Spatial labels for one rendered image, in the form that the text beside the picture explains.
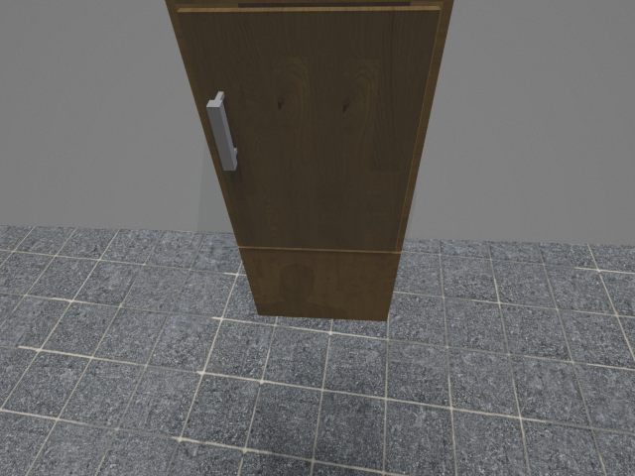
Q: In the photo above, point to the handle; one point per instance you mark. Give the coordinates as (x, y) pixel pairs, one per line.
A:
(221, 132)

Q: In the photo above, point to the cupboard door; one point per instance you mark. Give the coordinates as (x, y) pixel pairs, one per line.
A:
(323, 105)

